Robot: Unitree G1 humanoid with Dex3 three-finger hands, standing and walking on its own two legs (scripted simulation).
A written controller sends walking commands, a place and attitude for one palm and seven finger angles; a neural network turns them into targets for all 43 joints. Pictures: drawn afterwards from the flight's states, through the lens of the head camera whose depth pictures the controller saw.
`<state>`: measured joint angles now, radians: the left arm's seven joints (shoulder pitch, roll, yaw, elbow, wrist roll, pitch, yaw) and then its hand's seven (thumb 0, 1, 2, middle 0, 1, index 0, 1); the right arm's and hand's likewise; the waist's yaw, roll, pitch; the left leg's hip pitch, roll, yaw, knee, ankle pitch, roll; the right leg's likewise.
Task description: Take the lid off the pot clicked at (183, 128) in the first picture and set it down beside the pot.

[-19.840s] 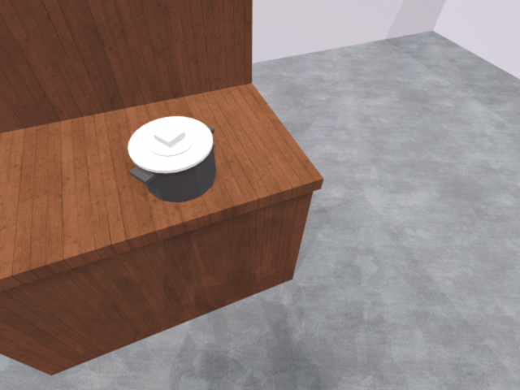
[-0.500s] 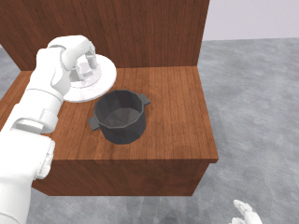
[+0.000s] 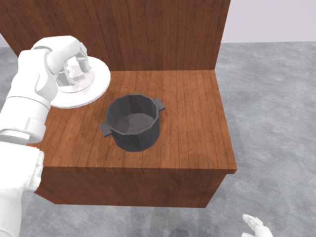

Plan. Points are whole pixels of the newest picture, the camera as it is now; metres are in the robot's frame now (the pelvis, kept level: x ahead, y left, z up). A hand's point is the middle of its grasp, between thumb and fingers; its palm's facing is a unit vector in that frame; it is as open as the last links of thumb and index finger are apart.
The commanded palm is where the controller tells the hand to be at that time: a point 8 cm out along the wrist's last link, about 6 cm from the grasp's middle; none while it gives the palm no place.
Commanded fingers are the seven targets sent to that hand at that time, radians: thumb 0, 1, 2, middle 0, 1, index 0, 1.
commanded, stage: move the lid sideways beside the pot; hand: left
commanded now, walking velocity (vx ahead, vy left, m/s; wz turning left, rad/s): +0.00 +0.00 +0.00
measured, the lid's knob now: (72, 73) +0.49 +0.23 +0.16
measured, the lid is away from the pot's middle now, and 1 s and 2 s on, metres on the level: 0.13 0.24 0.24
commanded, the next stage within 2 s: lower the lid onto the table in 0.96 s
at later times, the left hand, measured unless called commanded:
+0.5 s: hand (50, 71) +0.47 +0.26 +0.18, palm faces -0.31 -0.03 -0.95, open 7.5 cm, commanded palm +0.47 +0.27 +0.25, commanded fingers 0.00 0.53 1.05 -0.79 -1.05 -0.88 -1.08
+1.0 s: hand (27, 71) +0.47 +0.32 +0.19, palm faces -0.32 -0.02 -0.95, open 7.4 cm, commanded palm +0.47 +0.32 +0.25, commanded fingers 0.00 0.53 1.05 -0.79 -1.05 -0.88 -1.08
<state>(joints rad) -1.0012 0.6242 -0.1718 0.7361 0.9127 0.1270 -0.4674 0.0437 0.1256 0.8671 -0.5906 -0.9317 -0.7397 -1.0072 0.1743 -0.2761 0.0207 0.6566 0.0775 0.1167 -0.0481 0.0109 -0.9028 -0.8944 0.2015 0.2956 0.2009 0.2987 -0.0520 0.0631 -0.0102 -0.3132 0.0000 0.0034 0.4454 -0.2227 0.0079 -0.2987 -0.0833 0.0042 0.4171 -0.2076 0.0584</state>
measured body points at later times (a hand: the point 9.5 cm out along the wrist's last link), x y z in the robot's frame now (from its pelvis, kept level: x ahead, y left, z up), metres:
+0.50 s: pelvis +0.00 +0.00 +0.00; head +0.06 -0.02 +0.45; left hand +0.48 +0.26 +0.24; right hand +0.08 -0.28 -0.13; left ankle +0.00 +0.12 -0.74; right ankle +0.00 -0.17 -0.74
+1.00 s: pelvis +0.01 +0.01 +0.00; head +0.09 +0.00 +0.44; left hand +0.48 +0.32 +0.24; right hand +0.10 -0.27 -0.13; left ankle +0.00 +0.12 -0.74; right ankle +0.00 -0.17 -0.74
